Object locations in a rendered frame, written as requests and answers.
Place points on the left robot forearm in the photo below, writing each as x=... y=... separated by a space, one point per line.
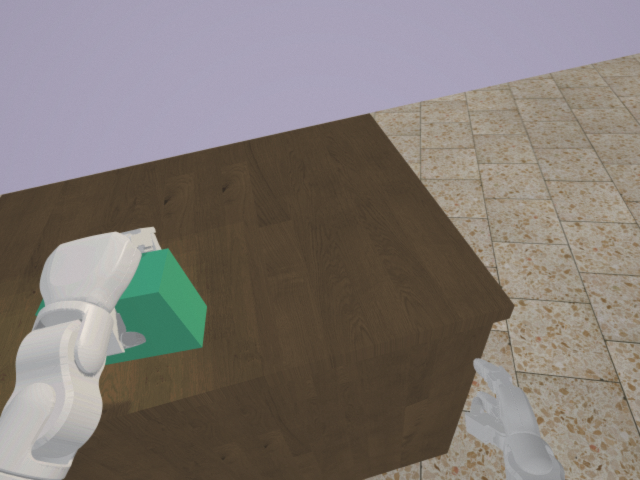
x=56 y=404

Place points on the right robot hand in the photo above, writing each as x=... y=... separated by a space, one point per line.
x=507 y=414

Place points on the left robot hand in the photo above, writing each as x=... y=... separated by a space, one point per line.
x=97 y=270

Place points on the table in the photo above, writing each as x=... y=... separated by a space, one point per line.
x=344 y=309

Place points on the sponge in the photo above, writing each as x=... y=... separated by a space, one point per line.
x=162 y=304

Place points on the right robot forearm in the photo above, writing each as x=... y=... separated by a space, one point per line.
x=529 y=457

